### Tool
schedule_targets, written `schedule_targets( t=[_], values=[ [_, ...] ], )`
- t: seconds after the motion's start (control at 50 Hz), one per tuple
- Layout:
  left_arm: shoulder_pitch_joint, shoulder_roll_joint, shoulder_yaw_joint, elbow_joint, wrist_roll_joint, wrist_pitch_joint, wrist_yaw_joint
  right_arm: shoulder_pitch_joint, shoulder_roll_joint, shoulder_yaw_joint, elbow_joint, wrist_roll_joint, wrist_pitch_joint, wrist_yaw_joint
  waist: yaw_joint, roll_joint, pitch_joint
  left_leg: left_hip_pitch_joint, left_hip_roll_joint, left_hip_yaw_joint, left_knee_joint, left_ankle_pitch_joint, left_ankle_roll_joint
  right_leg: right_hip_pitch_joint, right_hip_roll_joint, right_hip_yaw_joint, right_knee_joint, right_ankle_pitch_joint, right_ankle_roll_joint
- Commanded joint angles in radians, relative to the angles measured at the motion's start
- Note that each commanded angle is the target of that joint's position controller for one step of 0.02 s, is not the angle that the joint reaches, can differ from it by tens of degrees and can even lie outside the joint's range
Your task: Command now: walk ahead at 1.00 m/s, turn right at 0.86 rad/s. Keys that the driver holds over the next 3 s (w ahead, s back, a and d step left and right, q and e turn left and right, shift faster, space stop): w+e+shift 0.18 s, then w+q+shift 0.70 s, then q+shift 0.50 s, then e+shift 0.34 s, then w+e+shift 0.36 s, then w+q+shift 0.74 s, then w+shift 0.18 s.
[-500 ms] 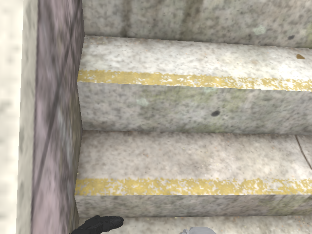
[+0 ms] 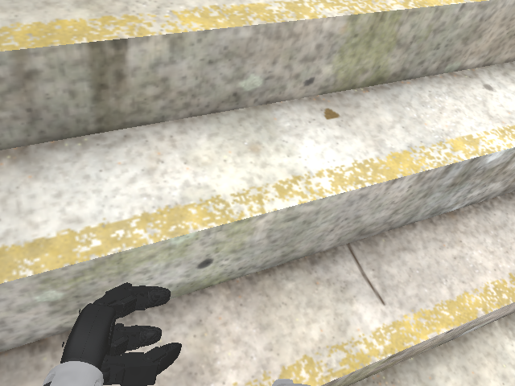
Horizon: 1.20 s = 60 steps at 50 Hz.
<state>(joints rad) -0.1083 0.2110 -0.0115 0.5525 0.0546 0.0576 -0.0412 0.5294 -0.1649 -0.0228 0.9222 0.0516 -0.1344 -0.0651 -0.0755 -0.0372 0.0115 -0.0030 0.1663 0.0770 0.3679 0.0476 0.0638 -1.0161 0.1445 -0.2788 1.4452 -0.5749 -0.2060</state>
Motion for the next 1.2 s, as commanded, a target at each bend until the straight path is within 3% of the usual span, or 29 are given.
schedule_targets(
  t=[0.02,0.04,0.06,0.14,0.22,0.28,0.3,0.34,0.36,0.38,0.4,0.42,0.44,0.48,0.56,0.62,0.72,0.78,0.8,0.82,0.84,0.86,0.88,0.9,0.92,0.98,1.04,1.1,1.2],
  values=[
    [0.360,0.324,0.147,-0.003,0.008,0.021,0.036,-0.396,-0.226,-0.057,-0.317,-0.049,-0.082,0.090,0.341,-0.131,-0.463,-0.762,-0.297,-0.053,1.542,0.109,0.042,0.928,-0.272,1.297,-0.981,-0.510,-0.276],
    [0.287,0.211,0.141,0.006,-0.008,-0.003,0.039,-0.596,-0.115,-0.043,-0.418,-0.127,-0.089,0.101,0.302,0.064,-0.425,-0.950,-0.255,-0.304,2.027,0.046,0.056,0.851,-0.247,1.419,-1.072,-0.394,-0.237],
    [0.372,0.197,0.137,0.110,-0.025,-0.027,0.058,-0.653,-0.003,0.007,-0.490,-0.147,-0.077,0.085,0.261,0.096,-0.294,-1.068,-0.258,-0.297,2.107,0.020,0.047,0.864,-0.220,1.359,-1.064,-0.285,-0.209],
    [0.431,0.043,0.097,0.245,0.022,-0.096,0.077,-0.526,0.094,0.087,-0.539,-0.130,-0.024,0.043,0.054,0.203,0.027,-1.329,-0.228,-0.267,2.281,-0.245,-0.008,0.708,-0.180,1.043,-1.028,0.437,-0.092],
    [0.464,0.049,0.063,0.358,-0.023,-0.177,0.026,-0.776,0.158,0.133,-0.642,-0.128,0.050,-0.013,0.011,0.179,0.168,-1.271,-0.151,-0.072,1.895,-0.550,0.028,0.385,-0.104,0.654,-1.167,0.649,0.044],
    [0.501,0.067,0.073,0.355,-0.082,-0.170,0.065,-0.806,0.127,0.140,-0.637,-0.083,0.041,0.005,0.022,0.159,-0.043,-0.402,-0.161,0.068,1.115,-0.295,0.050,0.185,-0.125,0.506,-1.401,1.150,0.048],
    [0.568,0.106,0.084,0.346,-0.093,-0.176,0.067,-0.679,0.098,0.117,-0.552,-0.060,0.040,0.003,0.009,0.071,-0.188,-0.267,-0.239,0.145,1.067,-0.281,0.059,0.352,-0.161,0.449,-1.263,1.791,0.058],
    [0.439,0.306,0.160,0.250,-0.078,-0.202,0.070,-0.456,-0.048,0.054,-0.462,-0.059,0.052,0.018,-0.083,-0.107,-0.392,-0.316,-0.254,0.124,0.802,-0.381,0.057,0.820,-0.270,0.456,-0.930,2.401,0.084],
    [0.522,0.249,0.167,0.251,-0.100,-0.208,0.045,-0.408,-0.087,0.026,-0.395,-0.063,0.034,0.017,-0.031,-0.014,-0.473,0.068,-0.236,-0.010,0.624,-0.425,0.133,0.563,-0.160,0.434,-0.624,2.336,0.206],
    [0.442,0.257,0.173,0.238,-0.086,-0.201,0.028,-0.256,-0.162,-0.019,-0.304,-0.030,0.048,0.008,-0.173,0.306,-0.597,0.181,-0.124,-0.374,0.384,-0.351,0.259,0.423,0.032,0.405,0.016,1.183,0.260],
    [0.299,0.105,0.127,0.156,0.040,-0.231,0.014,-0.234,-0.119,-0.035,-0.214,-0.023,0.077,0.029,-0.128,0.295,-0.493,0.090,-0.135,-0.376,0.420,-0.220,0.278,0.291,0.057,0.437,0.447,0.488,0.249],
    [0.312,-0.052,0.079,0.074,0.045,-0.234,0.014,-0.288,-0.095,-0.031,-0.201,-0.031,0.067,0.036,-0.023,0.098,-0.338,0.032,-0.119,-0.406,0.372,0.023,0.307,0.118,0.038,0.491,0.587,0.388,0.206],
    [0.414,-0.059,0.063,0.062,0.024,-0.195,-0.006,-0.431,-0.078,-0.030,-0.194,-0.059,0.082,0.008,0.138,-0.079,-0.248,-0.076,-0.035,-0.621,0.245,-0.418,0.313,0.007,-0.028,0.513,0.557,0.447,0.151],
    [0.346,-0.083,0.023,-0.008,0.063,-0.154,-0.011,-0.444,-0.024,-0.028,-0.164,-0.083,0.056,0.017,0.147,-0.051,-0.086,-0.273,-0.070,-0.684,0.065,-0.635,0.280,-0.082,-0.071,0.427,0.633,0.383,0.137],
    [0.204,-0.091,-0.009,-0.108,0.043,-0.122,0.034,-0.347,-0.075,-0.039,-0.090,-0.052,-0.003,0.022,0.161,0.007,0.096,-0.483,-0.096,-0.497,-0.045,-0.505,0.244,-0.199,-0.208,0.391,0.539,0.304,0.165],
    [0.134,-0.064,-0.006,-0.132,0.023,-0.105,0.060,-0.328,-0.135,-0.055,-0.108,-0.053,-0.019,0.014,0.129,0.073,-0.011,-0.536,-0.076,-0.513,-0.120,-0.379,0.303,-0.091,-0.243,0.312,0.558,0.314,0.185],
    [-0.326,-0.153,-0.058,-0.340,0.044,-0.155,0.045,0.090,-0.164,-0.094,0.008,-0.071,-0.035,-0.003,-0.109,0.103,0.062,0.088,-0.001,-0.702,-0.186,-0.455,0.279,-0.751,-0.280,0.399,0.614,-0.142,0.119],
    [-0.293,-0.135,-0.074,-0.383,0.017,-0.126,0.028,-0.081,-0.178,-0.105,-0.057,-0.041,-0.004,-0.001,-0.021,0.064,-0.053,-0.284,-0.031,-0.513,-0.486,-0.046,0.256,0.016,-0.279,0.160,0.013,0.084,0.136],
    [-0.208,-0.171,-0.073,-0.359,-0.038,-0.110,0.045,-0.132,-0.164,-0.102,-0.077,-0.017,-0.004,0.011,0.029,0.130,-0.167,-0.544,-0.035,-0.467,-0.478,0.300,0.245,0.559,-0.222,0.177,-0.136,0.009,0.100],
    [0.201,-0.030,0.018,-0.216,-0.056,-0.099,0.059,-0.147,-0.275,-0.119,-0.108,0.002,-0.038,0.046,0.197,0.114,-0.445,-0.453,-0.016,-0.409,-0.168,1.300,0.219,0.980,-0.098,0.142,-0.070,-0.018,0.122],
    [0.492,0.101,0.092,-0.144,-0.064,-0.086,0.077,-0.251,-0.392,-0.164,-0.131,0.012,-0.077,0.079,0.374,0.151,-0.620,-0.368,-0.022,-0.428,0.174,1.461,0.156,1.111,-0.124,0.255,-0.192,-0.039,0.110],
    [0.568,0.236,0.141,-0.098,-0.014,-0.101,0.096,-0.377,-0.324,-0.154,-0.202,0.046,-0.095,0.111,0.414,-0.144,-0.689,-0.587,-0.183,-0.397,0.553,1.200,0.099,1.232,-0.321,0.714,-0.506,-0.418,0.078],
    [0.537,0.307,0.158,-0.077,-0.023,-0.091,0.106,-0.465,-0.161,-0.116,-0.277,-0.036,-0.094,0.121,0.401,-0.522,-0.625,-0.785,-0.314,-0.344,1.033,0.146,0.082,1.150,-0.526,1.186,-0.955,-0.584,0.090],
    [0.366,0.204,0.134,-0.067,-0.054,-0.084,0.098,-0.426,-0.072,-0.109,-0.287,-0.108,-0.080,0.121,0.278,-0.362,-0.519,-0.895,-0.302,-0.376,1.521,-0.021,0.040,0.978,-0.553,1.311,-1.059,-0.476,0.055],
    [0.245,0.125,0.101,-0.025,-0.055,-0.082,0.089,-0.435,0.009,-0.085,-0.326,-0.126,-0.057,0.115,0.163,-0.248,-0.346,-0.995,-0.237,-0.281,1.706,0.000,0.041,0.866,-0.554,1.137,-0.986,-0.351,0.015],
    [0.257,-0.110,0.042,0.188,-0.027,-0.146,0.067,-0.371,0.048,-0.034,-0.333,-0.124,0.024,0.088,-0.011,0.051,-0.012,-1.085,-0.197,-0.225,1.814,-0.160,0.049,0.625,-0.475,0.558,-0.886,0.161,0.065],
    [0.312,-0.051,0.052,0.274,-0.018,-0.199,0.063,-0.416,0.007,-0.021,-0.361,-0.072,0.075,0.070,-0.019,0.012,0.115,-1.163,-0.156,-0.194,1.664,-0.324,0.019,0.666,-0.526,0.270,-1.100,0.683,0.133],
    [0.355,0.017,0.068,0.327,0.002,-0.212,0.072,-0.529,-0.006,-0.038,-0.410,-0.084,0.126,0.027,-0.016,0.023,0.116,-1.246,-0.220,-0.136,1.900,-0.408,0.058,0.765,-0.518,0.081,-1.207,0.874,0.113],
    [0.388,0.185,0.100,0.301,-0.021,-0.135,0.082,-0.611,-0.012,-0.008,-0.493,-0.063,0.190,0.039,-0.041,0.017,-0.004,-0.853,-0.201,0.148,1.173,-0.480,0.084,0.809,-0.331,-0.161,-1.273,1.162,0.102]
  ],
)
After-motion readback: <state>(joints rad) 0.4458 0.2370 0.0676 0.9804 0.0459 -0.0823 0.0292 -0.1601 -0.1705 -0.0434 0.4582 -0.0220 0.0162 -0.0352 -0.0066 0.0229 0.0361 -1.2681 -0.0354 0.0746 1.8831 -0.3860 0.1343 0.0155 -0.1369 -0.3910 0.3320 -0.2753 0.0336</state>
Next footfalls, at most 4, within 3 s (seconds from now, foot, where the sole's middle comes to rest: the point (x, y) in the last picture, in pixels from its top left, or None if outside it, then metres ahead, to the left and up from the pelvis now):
0.40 left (196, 342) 0.41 0.04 -0.42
0.82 right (370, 148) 0.71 -0.27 -0.19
1.28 left None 0.89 0.02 -0.01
1.96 right None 1.19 -0.14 0.21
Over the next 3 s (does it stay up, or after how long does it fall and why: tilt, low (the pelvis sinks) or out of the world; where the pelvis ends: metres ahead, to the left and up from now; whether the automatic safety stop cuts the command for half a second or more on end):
stays up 1.64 0.05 1.37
